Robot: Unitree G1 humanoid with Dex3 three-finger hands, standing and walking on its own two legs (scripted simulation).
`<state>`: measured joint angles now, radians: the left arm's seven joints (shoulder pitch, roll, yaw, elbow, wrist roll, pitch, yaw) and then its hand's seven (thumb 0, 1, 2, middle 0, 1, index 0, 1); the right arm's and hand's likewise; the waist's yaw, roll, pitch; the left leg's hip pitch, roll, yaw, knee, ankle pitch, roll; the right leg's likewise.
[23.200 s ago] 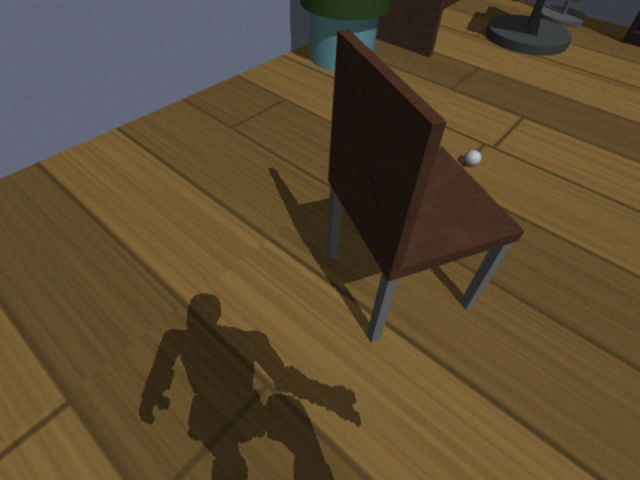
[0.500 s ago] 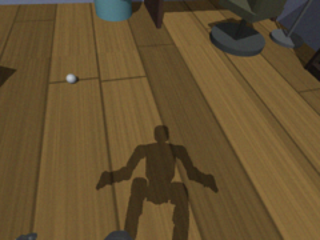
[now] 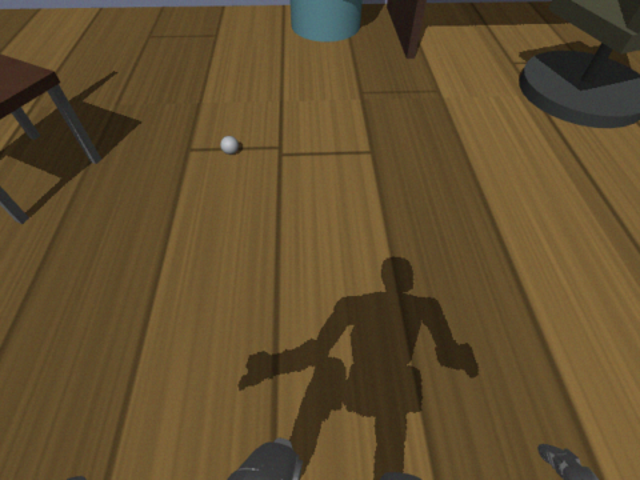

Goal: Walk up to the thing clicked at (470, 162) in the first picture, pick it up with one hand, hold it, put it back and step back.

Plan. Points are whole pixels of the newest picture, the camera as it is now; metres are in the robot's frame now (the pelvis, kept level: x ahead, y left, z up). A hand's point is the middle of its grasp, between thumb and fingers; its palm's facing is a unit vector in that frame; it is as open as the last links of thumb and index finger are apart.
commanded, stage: walk up
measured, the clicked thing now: (229, 145) +1.50 +0.46 -0.70
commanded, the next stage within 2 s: stand in 1.46 s
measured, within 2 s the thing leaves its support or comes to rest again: neither
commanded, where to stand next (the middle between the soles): +0.10 -0.03 m, yaw +7 degrees
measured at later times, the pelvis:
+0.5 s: pelvis +0.01 +0.00 +0.01, yaw +8 degrees
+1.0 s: pelvis +0.03 -0.01 +0.03, yaw +10 degrees
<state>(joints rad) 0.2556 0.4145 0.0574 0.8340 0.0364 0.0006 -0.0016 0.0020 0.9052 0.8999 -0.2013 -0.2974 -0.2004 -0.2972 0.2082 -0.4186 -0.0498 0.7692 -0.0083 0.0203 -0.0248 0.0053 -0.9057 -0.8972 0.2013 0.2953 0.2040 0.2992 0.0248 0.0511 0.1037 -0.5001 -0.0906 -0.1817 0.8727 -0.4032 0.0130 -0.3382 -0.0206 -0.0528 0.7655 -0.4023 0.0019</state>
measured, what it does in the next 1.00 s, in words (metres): steps on the spot: left foot, then right foot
